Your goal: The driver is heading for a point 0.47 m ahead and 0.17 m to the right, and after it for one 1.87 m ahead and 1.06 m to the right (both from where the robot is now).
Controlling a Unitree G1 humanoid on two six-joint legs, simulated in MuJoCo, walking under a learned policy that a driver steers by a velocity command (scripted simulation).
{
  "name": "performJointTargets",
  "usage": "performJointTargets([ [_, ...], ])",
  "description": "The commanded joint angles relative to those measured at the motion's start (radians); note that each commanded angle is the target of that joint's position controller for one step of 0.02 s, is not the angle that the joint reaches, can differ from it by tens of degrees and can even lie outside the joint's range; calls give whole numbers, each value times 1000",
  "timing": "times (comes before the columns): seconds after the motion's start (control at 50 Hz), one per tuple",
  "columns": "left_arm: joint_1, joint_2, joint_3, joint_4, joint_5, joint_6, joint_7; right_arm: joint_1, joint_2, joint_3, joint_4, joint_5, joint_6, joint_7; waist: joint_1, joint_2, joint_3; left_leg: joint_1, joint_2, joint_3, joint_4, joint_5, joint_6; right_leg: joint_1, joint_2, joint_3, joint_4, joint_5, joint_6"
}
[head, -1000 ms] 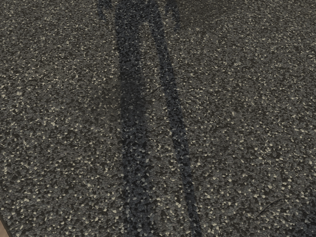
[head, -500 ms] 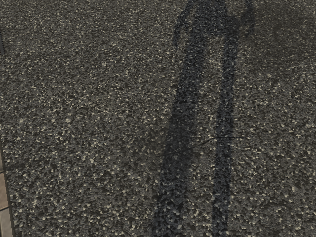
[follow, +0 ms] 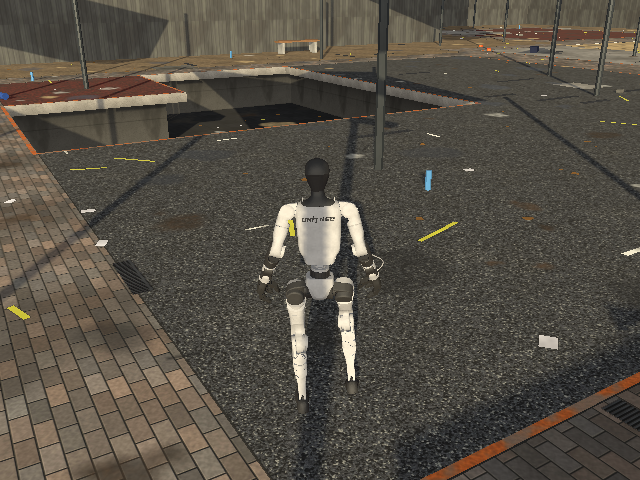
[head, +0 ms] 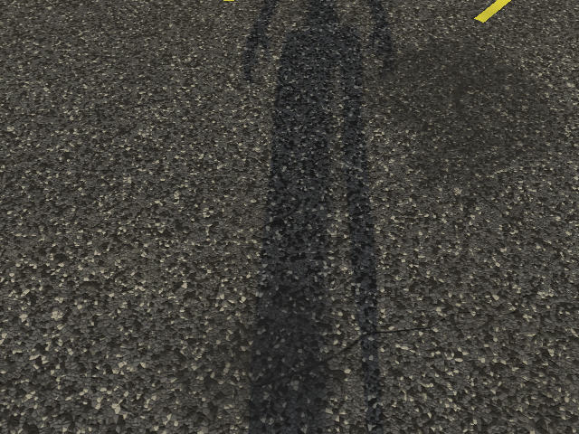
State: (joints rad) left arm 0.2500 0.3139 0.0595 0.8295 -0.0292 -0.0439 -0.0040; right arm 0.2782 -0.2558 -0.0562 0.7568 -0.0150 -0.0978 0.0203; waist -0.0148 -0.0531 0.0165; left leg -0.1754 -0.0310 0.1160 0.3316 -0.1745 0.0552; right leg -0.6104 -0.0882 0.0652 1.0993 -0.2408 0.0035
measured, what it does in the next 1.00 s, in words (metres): walks ahead, turning right: right foot, then left foot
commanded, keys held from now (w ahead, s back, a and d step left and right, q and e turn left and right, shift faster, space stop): w+e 1.00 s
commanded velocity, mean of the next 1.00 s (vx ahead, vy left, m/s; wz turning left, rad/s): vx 0.50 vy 0.00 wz -0.54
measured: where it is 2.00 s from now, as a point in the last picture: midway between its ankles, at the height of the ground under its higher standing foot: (467, 280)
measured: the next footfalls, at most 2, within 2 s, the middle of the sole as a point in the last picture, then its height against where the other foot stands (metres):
right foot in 0.32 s outside the picture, level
left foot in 0.80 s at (308, 371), level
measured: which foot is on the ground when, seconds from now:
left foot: down 0.00-0.34, up 0.36-0.78, down 0.80-1.00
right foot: up 0.00-0.30, down 0.32-0.80, up 0.82-1.00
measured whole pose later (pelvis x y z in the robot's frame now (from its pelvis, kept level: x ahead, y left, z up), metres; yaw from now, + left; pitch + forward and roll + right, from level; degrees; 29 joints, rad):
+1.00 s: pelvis +0.55 -0.11 +0.00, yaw -35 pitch +1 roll +1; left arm 0.27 0.32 0.08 0.67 -0.03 -0.01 0.00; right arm 0.25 -0.26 -0.06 0.76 -0.01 -0.10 0.01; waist -0.03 -0.05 0.02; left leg -0.22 -0.02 0.08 0.39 -0.19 0.03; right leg -0.56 -0.05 0.06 1.16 -0.32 0.00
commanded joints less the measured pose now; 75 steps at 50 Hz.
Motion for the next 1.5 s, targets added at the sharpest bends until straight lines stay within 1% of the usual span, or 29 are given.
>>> performJointTargets([
  [0.02, 25, 33, 14, -54, 5, 6, 2, -49, -121, -34, -42, -7, -29, -11, 29, 115, 11, 30, 282, -140, -209, 227, 150, -89, -37, 67, -62, 141, 16],
  [0.22, -250, 6, -4, -192, 9, -4, -58, 56, -193, -58, 41, 28, 22, -35, -59, 89, 83, 268, 325, 45, -136, 379, 94, -117, 1, -85, -458, 207, -53],
  [0.3, -43, 94, 47, -179, 4, 4, -60, 15, -239, -69, 31, 36, 55, -51, 86, 143, -77, 265, 296, 109, 250, 922, 36, 235, 140, -190, -496, 57, -141],
  [0.32, 124, 159, 82, -138, 4, 10, -44, 11, -226, -60, 23, 35, 53, -56, 170, 106, -164, 106, 254, 123, 495, 787, -4, 517, 146, -134, -556, 116, -184],
  [0.34, 187, 280, 110, -125, 1, 15, -22, 93, -102, -21, -23, -6, 33, -45, 112, -145, -257, -323, 123, 103, 869, 10, -69, 897, -115, 314, -559, 122, -328],
  [0.36, 185, 272, 97, -161, 5, 0, -27, 75, -88, -2, -48, 8, -11, -30, 104, -143, -420, -544, -24, -139, 1072, -447, -84, 1052, -263, 789, -747, -33, -468],
  [0.38, 173, 193, 74, -155, 13, -10, -32, -58, -167, -24, -74, 51, -37, -16, 152, -39, -321, -652, 39, -220, 1087, -368, -60, 999, -233, 668, -798, -29, -397],
  [0.4, 124, 159, 65, -154, 11, -17, -31, -97, -161, -19, -90, 58, -50, -14, 121, -9, -197, -660, 81, -206, 1011, -276, -41, 855, -193, 524, -799, 26, -356],
  [0.44, -3, 94, 43, -185, 15, -18, -24, -80, -170, -30, -69, 15, -42, -27, 31, 40, -82, -525, 147, -200, 852, -172, -54, 577, -114, 339, -824, 213, -305],
  [0.52, -16, 118, 49, -197, 20, -23, -5, -70, -128, -25, -77, -2, -2, -28, -8, 17, -53, -430, 140, -169, 697, -72, -111, 390, -56, 226, -875, 374, -307],
  [0.62, 53, 139, 56, -173, 7, -10, 17, -262, -85, -2, -125, 7, -7, -18, 67, -27, -20, -360, 69, -157, 313, 225, -133, 339, 11, 169, -853, 228, -234],
  [0.72, 104, 134, 57, -152, 1, 2, 24, -308, -142, -21, -147, 25, -28, 3, 72, -55, -20, -299, 42, -203, 171, 189, -98, 443, -49, 311, -752, 120, -205],
  [0.78, 75, 99, 48, -164, 8, 8, 23, -145, -180, -48, -108, 19, -41, -3, -20, -74, -76, -71, 46, -180, 108, 117, -35, 436, -5, 328, -593, 175, -153],
  [0.8, 77, 39, 25, -180, 19, 4, 18, -14, -227, -62, -97, 0, -45, -11, -77, 9, -199, 162, 185, -306, 122, 63, 25, 343, 55, 257, -347, 97, -117],
  [0.82, 209, -30, 4, -210, -1, -6, 19, 88, -317, -83, -70, -16, -34, -12, -32, 315, -329, 500, 419, -745, 44, -129, 185, -1, 205, 113, -3, -291, -43],
  [0.84, 226, 60, 14, -198, -16, -9, 21, 96, -251, -72, -63, 11, -27, -4, -41, 340, -308, 506, 470, -944, -27, -386, 212, -168, 136, 120, 168, -348, -27],
  [0.88, 61, 135, 37, -209, -1, 2, 23, 1, -150, -41, -83, 9, -14, -11, -62, 155, -102, 279, 376, -640, -48, -279, 130, -181, 60, 83, 210, -178, -14],
  [0.92, 20, 108, 42, -226, 8, 7, 13, -50, -112, -26, -71, -1, -9, -15, -24, 160, -23, 119, 301, -450, -90, -74, 106, -114, 7, 76, 128, -93, -12],
  [1.0, 1, 42, 30, -248, 2, 27, 4, -44, -136, -36, -38, 9, -22, -17, -7, 157, 2, 61, 292, -283, -164, 75, 131, -102, -20, 40, 24, -32, 1],
  [1.22, -251, 14, 12, -325, 2, 12, -51, 27, -227, -59, 39, 33, 18, -25, -73, 116, 71, 213, 311, 7, -145, 302, 82, -57, 9, -89, -435, 200, -41],
  [1.28, -181, 62, 38, -327, 13, 19, -54, 26, -269, -71, 45, 50, 35, -32, -3, 154, 1, 260, 316, 60, 46, 760, 57, 117, 95, -159, -472, 50, -104],
  [1.3, -54, 96, 60, -297, 13, 22, -49, 18, -272, -70, 47, 55, 41, -35, 78, 143, -68, 225, 297, 84, 211, 850, 41, 295, 138, -173, -527, 74, -138],
  [1.32, 118, 148, 91, -246, 10, 28, -32, 26, -240, -55, 47, 46, 40, -38, 163, 105, -153, 68, 261, 100, 436, 743, 9, 578, 143, -130, -566, 136, -174],
  [1.34, 200, 239, 104, -222, 5, 33, -10, 70, -116, -14, 12, -6, 30, -29, 127, -135, -237, -300, 158, 100, 789, -27, -39, 905, -105, 254, -568, 157, -267],
  [1.36, 184, 258, 93, -253, 8, 13, -18, 104, -107, 5, -11, 13, -3, -16, 90, -197, -422, -512, 17, -113, 1029, -440, -63, 1037, -290, 760, -747, -23, -431],
  [1.38, 169, 172, 70, -239, 15, 0, -28, -12, -204, -24, -22, 57, -20, -6, 139, -56, -332, -607, 74, -194, 1062, -358, -56, 974, -259, 642, -791, -39, -370],
  [1.4, 124, 149, 60, -230, 15, -9, -29, -67, -197, -19, -43, 68, -29, -3, 117, -50, -195, -623, 113, -174, 1006, -278, -40, 831, -219, 483, -794, 20, -329],
  [1.44, 5, 89, 38, -234, 24, -19, -28, -65, -186, -22, -20, 30, -23, -15, 38, 10, -89, -512, 181, -175, 866, -157, -46, 581, -140, 298, -821, 217, -277],
  [1.5, -21, 79, 32, -220, 29, -37, -21, -1, -146, -17, 11, 25, 12, -12, -11, -1, -77, -426, 193, -166, 793, -84, -73, 465, -115, 191, -896, 332, -282],
])
Keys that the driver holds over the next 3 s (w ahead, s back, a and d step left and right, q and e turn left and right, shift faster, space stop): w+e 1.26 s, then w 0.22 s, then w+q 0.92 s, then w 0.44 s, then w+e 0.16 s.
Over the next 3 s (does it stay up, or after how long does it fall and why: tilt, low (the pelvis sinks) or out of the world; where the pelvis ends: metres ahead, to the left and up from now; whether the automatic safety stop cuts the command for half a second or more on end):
stays up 1.44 -0.72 0.00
